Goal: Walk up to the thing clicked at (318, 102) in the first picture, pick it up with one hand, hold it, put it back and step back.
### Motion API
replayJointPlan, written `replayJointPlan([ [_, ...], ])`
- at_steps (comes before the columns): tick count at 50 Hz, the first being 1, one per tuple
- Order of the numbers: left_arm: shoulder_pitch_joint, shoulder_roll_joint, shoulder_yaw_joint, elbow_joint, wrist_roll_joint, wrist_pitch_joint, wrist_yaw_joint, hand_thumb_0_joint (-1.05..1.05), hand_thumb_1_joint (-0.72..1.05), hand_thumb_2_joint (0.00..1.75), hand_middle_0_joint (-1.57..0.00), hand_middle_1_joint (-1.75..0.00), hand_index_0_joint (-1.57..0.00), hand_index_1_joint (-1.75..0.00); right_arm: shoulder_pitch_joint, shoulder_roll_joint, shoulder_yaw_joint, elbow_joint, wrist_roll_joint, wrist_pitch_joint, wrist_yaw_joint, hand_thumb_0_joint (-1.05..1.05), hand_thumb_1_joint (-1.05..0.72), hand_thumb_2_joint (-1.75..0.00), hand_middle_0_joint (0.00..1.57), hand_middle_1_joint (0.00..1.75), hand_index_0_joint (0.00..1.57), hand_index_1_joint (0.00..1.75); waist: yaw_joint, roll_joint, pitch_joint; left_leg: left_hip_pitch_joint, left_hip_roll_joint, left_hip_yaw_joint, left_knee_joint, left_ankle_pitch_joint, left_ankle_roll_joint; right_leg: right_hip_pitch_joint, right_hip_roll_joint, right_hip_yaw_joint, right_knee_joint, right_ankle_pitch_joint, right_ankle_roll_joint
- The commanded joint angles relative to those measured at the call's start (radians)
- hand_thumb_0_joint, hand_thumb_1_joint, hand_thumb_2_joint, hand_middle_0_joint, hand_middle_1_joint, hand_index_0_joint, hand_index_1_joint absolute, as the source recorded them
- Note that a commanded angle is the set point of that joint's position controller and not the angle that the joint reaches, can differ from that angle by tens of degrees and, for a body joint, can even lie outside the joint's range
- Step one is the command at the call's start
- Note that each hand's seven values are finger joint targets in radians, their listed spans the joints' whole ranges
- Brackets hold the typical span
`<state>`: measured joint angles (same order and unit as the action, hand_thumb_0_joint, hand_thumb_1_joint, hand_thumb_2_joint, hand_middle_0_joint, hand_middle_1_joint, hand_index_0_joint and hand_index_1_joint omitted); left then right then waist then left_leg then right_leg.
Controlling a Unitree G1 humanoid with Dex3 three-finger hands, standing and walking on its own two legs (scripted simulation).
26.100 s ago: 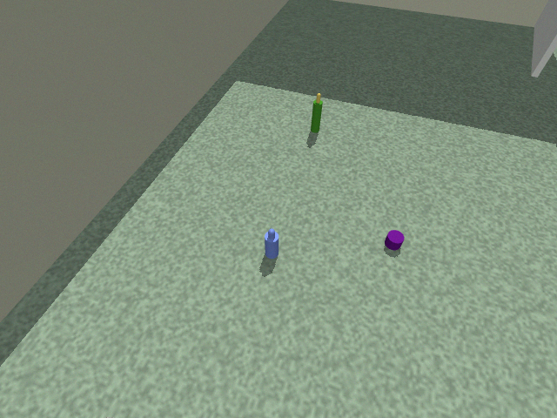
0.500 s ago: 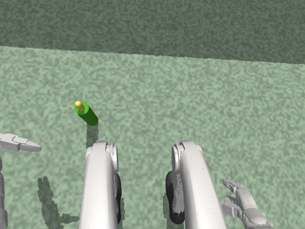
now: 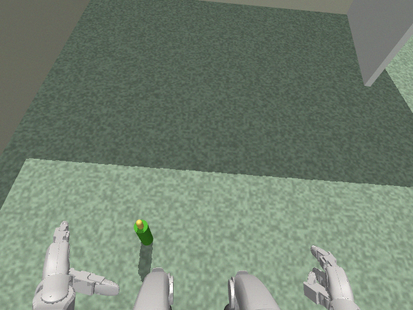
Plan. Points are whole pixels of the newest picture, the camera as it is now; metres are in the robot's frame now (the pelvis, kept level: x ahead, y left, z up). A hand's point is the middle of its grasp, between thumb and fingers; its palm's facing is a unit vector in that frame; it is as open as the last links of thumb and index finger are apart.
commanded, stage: home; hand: left
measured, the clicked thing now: (143, 231) +0.41 +0.21 -0.54
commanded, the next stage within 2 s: stand in 2.00 s
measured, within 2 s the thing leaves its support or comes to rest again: neither
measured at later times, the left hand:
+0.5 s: hand (98, 281) +0.18 +0.18 -0.01, palm faces +0.14 -0.95 -0.29, open 17.7 cm
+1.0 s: hand (103, 277) +0.18 +0.17 +0.00, palm faces +0.12 -0.95 -0.29, open 17.6 cm
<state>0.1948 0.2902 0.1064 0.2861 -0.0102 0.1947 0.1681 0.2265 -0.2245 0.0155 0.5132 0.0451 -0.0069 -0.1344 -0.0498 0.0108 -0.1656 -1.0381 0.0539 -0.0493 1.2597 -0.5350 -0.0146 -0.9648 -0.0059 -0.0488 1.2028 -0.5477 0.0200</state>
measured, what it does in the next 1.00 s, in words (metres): rises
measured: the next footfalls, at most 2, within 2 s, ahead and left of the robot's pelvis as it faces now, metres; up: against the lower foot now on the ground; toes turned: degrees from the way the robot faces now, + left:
none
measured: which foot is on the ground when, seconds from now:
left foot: down 0.00-1.00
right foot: down 0.00-1.00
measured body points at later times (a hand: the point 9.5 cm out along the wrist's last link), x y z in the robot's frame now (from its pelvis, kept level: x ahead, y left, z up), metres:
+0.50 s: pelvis +0.02 -0.01 +0.05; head +0.05 +0.00 +0.50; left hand +0.17 +0.23 +0.01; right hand +0.20 -0.24 -0.01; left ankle +0.04 +0.12 -0.63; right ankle +0.02 -0.14 -0.63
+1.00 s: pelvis +0.02 -0.01 +0.06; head +0.05 -0.01 +0.51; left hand +0.18 +0.22 +0.02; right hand +0.18 -0.25 -0.02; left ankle +0.04 +0.12 -0.63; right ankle +0.02 -0.14 -0.63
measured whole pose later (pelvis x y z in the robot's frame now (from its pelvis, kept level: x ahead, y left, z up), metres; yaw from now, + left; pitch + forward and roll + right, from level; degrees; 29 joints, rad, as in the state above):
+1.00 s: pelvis +0.02 -0.01 +0.06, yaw +1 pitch +8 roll -2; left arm 0.46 0.20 -0.01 0.01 -0.01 0.26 0.14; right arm 0.29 -0.21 0.02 0.51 0.01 -0.12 -0.18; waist -0.03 0.03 -0.10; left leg -0.64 0.05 -0.03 0.95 -0.45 -0.03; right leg -0.58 -0.01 -0.04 0.92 -0.47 0.01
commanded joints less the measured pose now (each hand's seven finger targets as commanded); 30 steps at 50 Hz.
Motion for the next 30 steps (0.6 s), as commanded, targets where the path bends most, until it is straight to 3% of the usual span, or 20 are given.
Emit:
replayJointPlan([
  [1,0.040,0.114,0.010,-0.284,0.005,-0.007,0.032,0.00,-0.58,0.04,-0.05,-0.05,-0.05,-0.05,0.007,-0.120,-0.042,-0.145,0.000,-0.051,-0.034,0.00,-0.90,-0.90,0.20,0.30,0.20,0.30,0.011,0.111,-0.205,0.383,-0.022,0.014,-0.314,0.224,0.009,0.238,0.023,-0.013,-0.265,0.237,-0.034],
  [3,0.096,0.100,0.000,-0.341,0.001,0.010,0.036,0.00,-0.60,0.03,-0.05,-0.04,-0.05,-0.04,0.013,-0.111,-0.041,-0.158,-0.001,-0.059,-0.046,0.00,-0.90,-0.90,0.20,0.30,0.20,0.30,0.016,0.114,-0.182,0.404,-0.029,0.027,-0.337,0.250,0.013,0.286,0.024,-0.011,-0.302,0.263,-0.034],
  [4,0.115,0.078,-0.027,-0.358,0.000,0.018,0.034,0.00,-0.60,0.02,-0.05,-0.04,-0.05,-0.04,0.008,-0.109,-0.038,-0.159,-0.002,-0.064,-0.048,0.00,-0.90,-0.90,0.20,0.30,0.20,0.30,0.012,0.098,-0.163,0.413,-0.027,0.026,-0.351,0.249,0.013,0.297,0.025,-0.017,-0.314,0.260,-0.032],
  [8,0.238,0.034,-0.070,-0.445,-0.002,0.042,0.030,0.00,-0.61,0.01,-0.04,-0.04,-0.04,-0.04,0.001,-0.099,-0.035,-0.187,-0.009,-0.085,-0.059,0.00,-0.90,-0.90,0.20,0.30,0.20,0.30,0.019,0.047,-0.096,0.433,-0.026,0.018,-0.399,0.255,0.015,0.340,0.031,-0.031,-0.359,0.260,-0.030],
  [11,0.265,0.037,-0.065,-0.473,0.002,0.044,0.023,0.00,-0.61,0.01,-0.04,-0.04,-0.04,-0.04,-0.006,-0.096,-0.036,-0.197,-0.013,-0.095,-0.061,0.00,-0.90,-0.90,0.20,0.30,0.20,0.30,0.023,0.016,-0.032,0.426,-0.028,0.021,-0.425,0.236,0.019,0.347,0.032,-0.033,-0.395,0.239,-0.026],
  [16,0.284,0.014,-0.072,-0.493,0.004,0.035,0.002,0.00,-0.61,0.02,-0.05,-0.04,-0.05,-0.04,-0.003,-0.097,-0.038,-0.202,-0.023,-0.119,-0.056,0.00,-0.90,-0.90,0.20,0.30,0.20,0.30,0.019,-0.001,-0.002,0.448,-0.030,0.034,-0.441,0.236,0.015,0.370,0.031,-0.027,-0.413,0.232,-0.021],
  [21,0.229,0.020,-0.058,-0.501,0.010,0.017,-0.007,0.00,-0.58,0.03,-0.05,-0.05,-0.05,-0.05,-0.002,-0.099,-0.041,-0.198,-0.033,-0.137,-0.055,0.00,-0.90,-0.90,0.20,0.30,0.20,0.30,0.008,0.023,-0.040,0.478,-0.039,0.046,-0.428,0.261,0.016,0.395,0.023,-0.009,-0.422,0.268,-0.019],
  [22,0.231,0.025,-0.055,-0.500,0.010,0.015,-0.006,0.00,-0.61,0.02,-0.05,-0.04,-0.05,-0.04,-0.008,-0.095,-0.037,-0.198,-0.033,-0.137,-0.057,0.00,-0.90,-0.90,0.20,0.30,0.20,0.30,0.019,0.017,-0.042,0.478,-0.043,0.051,-0.425,0.261,0.018,0.404,0.021,-0.006,-0.430,0.274,-0.015],
  [26,0.229,0.012,-0.069,-0.514,0.010,0.019,-0.009,0.00,-0.60,0.02,-0.05,-0.04,-0.05,-0.04,-0.006,-0.095,-0.037,-0.187,-0.036,-0.150,-0.059,0.00,-0.90,-0.90,0.20,0.30,0.20,0.30,0.014,0.035,-0.082,0.513,-0.045,0.052,-0.427,0.283,0.015,0.424,0.020,-0.003,-0.432,0.297,-0.017],
  [30,0.261,0.010,-0.067,-0.474,0.011,0.023,-0.007,0.00,-0.61,0.02,-0.05,-0.04,-0.05,-0.04,-0.015,-0.097,-0.035,-0.178,-0.036,-0.153,-0.058,0.00,-0.90,-0.90,0.20,0.30,0.20,0.30,0.022,0.026,-0.049,0.498,-0.045,0.049,-0.434,0.268,0.016,0.421,0.021,-0.007,-0.445,0.281,-0.016],
])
